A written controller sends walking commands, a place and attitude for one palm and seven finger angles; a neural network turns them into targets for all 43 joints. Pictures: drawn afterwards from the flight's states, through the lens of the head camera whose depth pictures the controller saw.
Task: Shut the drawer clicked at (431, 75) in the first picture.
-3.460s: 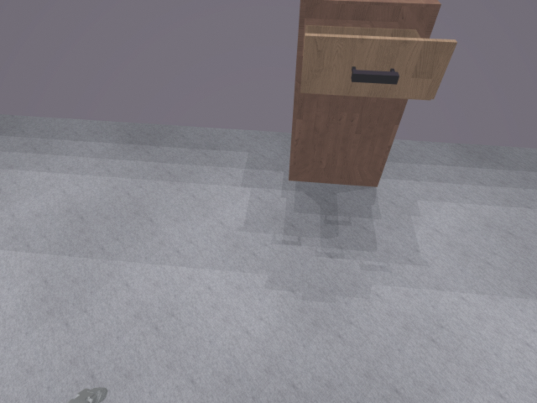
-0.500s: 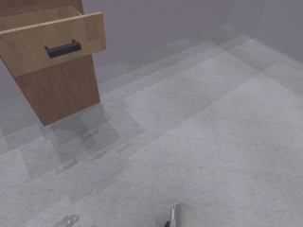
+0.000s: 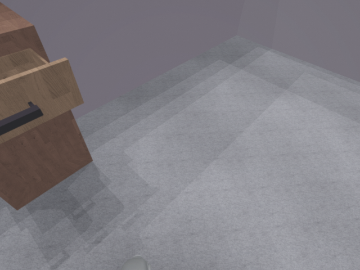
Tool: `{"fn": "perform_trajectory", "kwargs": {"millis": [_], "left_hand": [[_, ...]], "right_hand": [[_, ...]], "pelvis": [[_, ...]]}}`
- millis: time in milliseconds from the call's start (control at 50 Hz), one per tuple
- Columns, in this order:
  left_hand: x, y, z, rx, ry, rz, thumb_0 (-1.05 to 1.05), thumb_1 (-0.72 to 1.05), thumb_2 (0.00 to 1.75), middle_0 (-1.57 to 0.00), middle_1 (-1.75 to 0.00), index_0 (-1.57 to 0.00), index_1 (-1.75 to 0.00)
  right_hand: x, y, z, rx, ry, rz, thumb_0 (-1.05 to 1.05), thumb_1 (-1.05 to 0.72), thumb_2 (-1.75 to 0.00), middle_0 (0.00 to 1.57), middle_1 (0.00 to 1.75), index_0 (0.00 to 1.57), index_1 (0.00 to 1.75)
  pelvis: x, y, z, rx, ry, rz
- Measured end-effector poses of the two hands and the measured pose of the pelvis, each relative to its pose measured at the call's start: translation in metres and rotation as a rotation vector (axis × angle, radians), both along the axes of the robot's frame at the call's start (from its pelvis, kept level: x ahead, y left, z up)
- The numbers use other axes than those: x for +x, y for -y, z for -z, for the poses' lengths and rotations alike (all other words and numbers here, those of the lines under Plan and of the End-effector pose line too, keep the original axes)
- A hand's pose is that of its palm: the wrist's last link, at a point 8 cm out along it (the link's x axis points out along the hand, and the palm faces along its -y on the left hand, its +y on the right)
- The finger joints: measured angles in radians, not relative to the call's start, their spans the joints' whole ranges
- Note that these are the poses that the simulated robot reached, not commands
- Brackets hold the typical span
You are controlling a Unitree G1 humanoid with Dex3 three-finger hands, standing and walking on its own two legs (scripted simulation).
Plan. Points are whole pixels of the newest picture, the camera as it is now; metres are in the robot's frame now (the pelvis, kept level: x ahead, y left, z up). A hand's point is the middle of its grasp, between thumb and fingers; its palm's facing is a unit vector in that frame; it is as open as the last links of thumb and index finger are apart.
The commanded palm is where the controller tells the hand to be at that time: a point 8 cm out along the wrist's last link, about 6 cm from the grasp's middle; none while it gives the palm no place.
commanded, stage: walk to a spot facing it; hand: left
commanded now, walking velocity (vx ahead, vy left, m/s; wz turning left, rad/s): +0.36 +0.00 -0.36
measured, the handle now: (13, 116) +0.49 +0.53 +0.02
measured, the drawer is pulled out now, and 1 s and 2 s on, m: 0.30 0.30 0.30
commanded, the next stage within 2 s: turn to face it in 0.54 s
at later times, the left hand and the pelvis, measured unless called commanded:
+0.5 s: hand (111, 224) +0.27 +0.21 -0.17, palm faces -0.22 -0.97 -0.14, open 7.4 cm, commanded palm none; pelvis +0.17 +0.05 +0.01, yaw -16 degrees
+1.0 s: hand (151, 174) +0.44 +0.12 -0.16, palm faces -0.27 -0.95 -0.12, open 7.4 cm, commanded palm none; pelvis +0.27 +0.02 -0.01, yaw -15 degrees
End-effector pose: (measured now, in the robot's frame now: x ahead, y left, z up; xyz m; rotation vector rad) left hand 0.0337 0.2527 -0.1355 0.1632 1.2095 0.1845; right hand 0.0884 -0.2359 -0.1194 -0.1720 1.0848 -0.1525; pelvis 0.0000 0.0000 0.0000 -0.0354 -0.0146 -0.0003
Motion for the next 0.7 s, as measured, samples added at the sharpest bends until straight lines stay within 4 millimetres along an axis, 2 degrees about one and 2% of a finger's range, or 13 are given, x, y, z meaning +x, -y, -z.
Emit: {"fn": "perform_trajectory", "kwargs": {"millis": [100, 140, 180, 220, 300, 420, 500, 580, 640, 700], "left_hand": [[-0.003, -0.026, 0.017, -0.033, -0.091, -0.051, 0.0, 0.92, 0.9, -0.2, -0.3, -0.2, -0.3], [0.001, -0.035, 0.023, -0.047, -0.145, -0.043, 0.0, 0.92, 0.9, -0.2, -0.3, -0.2, -0.3], [0.013, -0.041, 0.022, -0.056, -0.186, -0.012, 0.0, 0.92, 0.9, -0.19, -0.3, -0.2, -0.3], [0.034, -0.045, 0.018, -0.066, -0.197, 0.016, 0.01, 0.92, 0.9, -0.19, -0.3, -0.19, -0.3], [0.086, -0.048, 0.01, -0.079, -0.168, 0.063, 0.01, 0.92, 0.9, -0.19, -0.3, -0.19, -0.3], [0.176, -0.034, 0.007, -0.084, -0.125, 0.164, 0.01, 0.91, 0.9, -0.19, -0.3, -0.19, -0.3], [0.242, -0.011, 0.007, -0.077, -0.094, 0.262, 0.01, 0.92, 0.9, -0.19, -0.3, -0.19, -0.3], [0.312, 0.024, 0.008, -0.056, -0.041, 0.378, 0.01, 0.92, 0.9, -0.19, -0.3, -0.19, -0.3], [0.363, 0.054, 0.011, -0.035, 0.043, 0.455, 0.01, 0.91, 0.9, -0.19, -0.3, -0.19, -0.3], [0.395, 0.074, 0.01, -0.015, 0.123, 0.485, 0.0, 0.91, 0.9, -0.19, -0.3, -0.19, -0.3]], "right_hand": [[0.076, -0.024, -0.011, -0.044, 0.097, -0.051, 0.01, -0.92, -0.9, 0.2, 0.29, 0.19, 0.3], [0.093, -0.033, -0.014, -0.059, 0.13, -0.047, 0.01, -0.92, -0.9, 0.2, 0.29, 0.19, 0.3], [0.096, -0.041, -0.018, -0.06, 0.136, -0.016, 0.0, -0.92, -0.9, 0.2, 0.29, 0.2, 0.3], [0.089, -0.047, -0.02, -0.056, 0.105, 0.027, 0.0, -0.92, -0.9, 0.2, 0.29, 0.2, 0.3], [0.061, -0.055, -0.017, -0.051, -0.01, 0.144, 0.0, -0.93, -0.9, 0.2, 0.3, 0.2, 0.3], [0.011, -0.059, -0.009, -0.037, -0.208, 0.295, 0.0, -0.94, -0.9, 0.2, 0.29, 0.2, 0.3], [-0.017, -0.069, -0.001, 0.009, -0.328, 0.39, 0.0, -0.93, -0.9, 0.2, 0.29, 0.2, 0.3], [-0.034, -0.077, 0.012, 0.07, -0.422, 0.488, 0.0, -0.92, -0.9, 0.2, 0.29, 0.2, 0.3], [-0.038, -0.075, 0.028, 0.122, -0.47, 0.542, 0.01, -0.91, -0.9, 0.2, 0.29, 0.2, 0.3], [-0.023, -0.063, 0.042, 0.141, -0.472, 0.559, 0.01, -0.91, -0.9, 0.2, 0.29, 0.2, 0.3]], "pelvis": [[0.043, -0.03, 0.007, -0.009, 0.005, 0.028], [0.057, -0.041, 0.01, 0.004, 0.013, 0.06], [0.07, -0.048, 0.007, 0.003, 0.019, 0.09], [0.084, -0.053, 0.001, 0.002, 0.021, 0.112], [0.111, -0.06, -0.009, 0.0, 0.014, 0.159], [0.15, -0.058, -0.011, 0.004, 0.004, 0.229], [0.172, -0.049, -0.007, 0.009, 0.001, 0.277], [0.195, -0.033, 0.002, 0.021, -0.003, 0.33], [0.213, -0.014, 0.017, 0.032, -0.003, 0.355], [0.222, -0.004, 0.024, 0.03, 0.001, 0.379]]}}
